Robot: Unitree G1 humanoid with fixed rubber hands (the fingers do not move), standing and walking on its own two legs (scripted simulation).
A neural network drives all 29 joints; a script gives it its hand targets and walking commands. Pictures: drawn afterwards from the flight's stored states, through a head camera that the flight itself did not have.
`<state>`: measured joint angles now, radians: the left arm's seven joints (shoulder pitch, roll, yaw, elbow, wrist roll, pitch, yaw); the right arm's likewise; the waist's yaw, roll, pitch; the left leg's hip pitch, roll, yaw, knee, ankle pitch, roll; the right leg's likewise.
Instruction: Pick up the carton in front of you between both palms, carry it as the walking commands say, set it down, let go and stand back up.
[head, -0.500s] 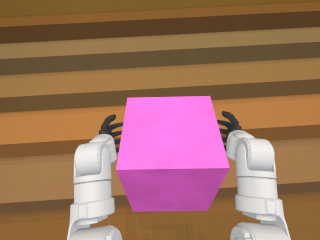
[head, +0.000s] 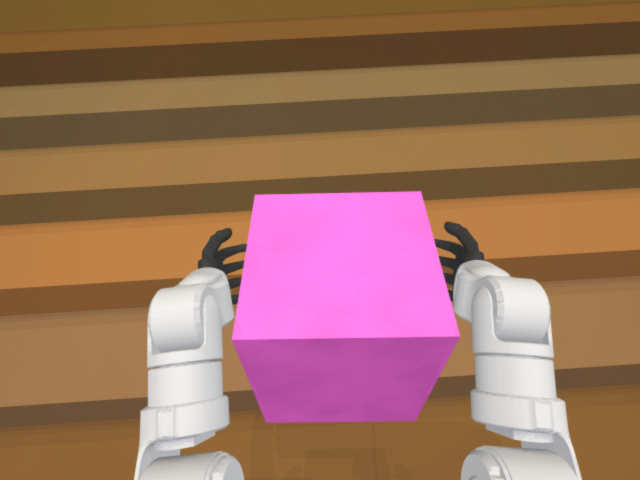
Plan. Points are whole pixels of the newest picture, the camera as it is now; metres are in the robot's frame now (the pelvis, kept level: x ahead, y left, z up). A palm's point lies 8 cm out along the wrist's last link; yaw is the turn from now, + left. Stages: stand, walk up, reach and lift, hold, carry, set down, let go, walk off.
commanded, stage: carry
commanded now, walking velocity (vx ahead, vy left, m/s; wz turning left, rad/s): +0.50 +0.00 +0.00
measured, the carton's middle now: (339, 313) +0.33 +0.00 +0.05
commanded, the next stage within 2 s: none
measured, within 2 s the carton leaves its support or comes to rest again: neither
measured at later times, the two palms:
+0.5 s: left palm (261, 180) +0.49 +0.11 +0.16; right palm (476, 177) +0.47 -0.19 +0.17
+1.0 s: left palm out of the picture +0.76 +0.04 +0.34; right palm out of the picture +0.78 -0.26 +0.32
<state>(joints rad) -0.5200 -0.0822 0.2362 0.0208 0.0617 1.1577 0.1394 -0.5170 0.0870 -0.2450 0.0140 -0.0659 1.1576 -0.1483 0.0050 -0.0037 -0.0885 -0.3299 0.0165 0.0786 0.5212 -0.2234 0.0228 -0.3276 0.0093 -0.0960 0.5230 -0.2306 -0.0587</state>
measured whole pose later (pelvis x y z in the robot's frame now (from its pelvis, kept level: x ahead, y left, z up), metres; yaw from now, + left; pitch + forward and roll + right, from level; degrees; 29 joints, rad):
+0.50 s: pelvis +0.13 -0.03 +0.01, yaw +1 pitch +5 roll -1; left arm -0.66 -0.07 0.31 -0.08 0.05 1.26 0.15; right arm -0.65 0.06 -0.25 -0.04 0.01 1.23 -0.20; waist -0.11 -0.02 -0.09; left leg -0.11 0.05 0.00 0.37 -0.35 0.00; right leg -1.12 -0.07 -0.03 1.85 -0.61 -0.09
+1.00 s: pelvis +0.41 -0.12 +0.13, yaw +0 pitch +3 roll +3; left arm -0.73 -0.03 0.27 -0.12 -0.02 1.27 0.18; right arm -0.71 0.06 -0.28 -0.18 -0.07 1.30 -0.16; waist 0.08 0.02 -0.04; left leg -1.19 0.05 0.10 1.94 -0.41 0.12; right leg -0.19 0.01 -0.10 0.49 -0.35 -0.09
